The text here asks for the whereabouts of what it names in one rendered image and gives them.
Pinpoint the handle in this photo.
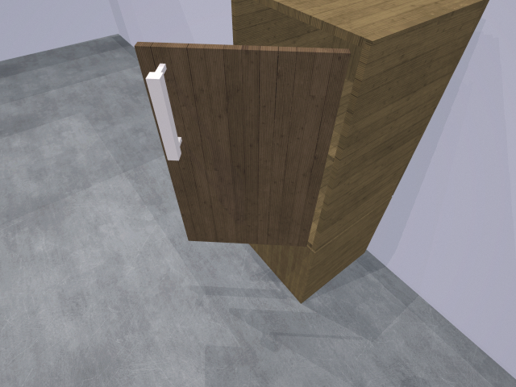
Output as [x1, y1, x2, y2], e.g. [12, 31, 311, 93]
[146, 64, 182, 160]

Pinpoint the cupboard door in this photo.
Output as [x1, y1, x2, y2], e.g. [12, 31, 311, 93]
[135, 42, 351, 247]

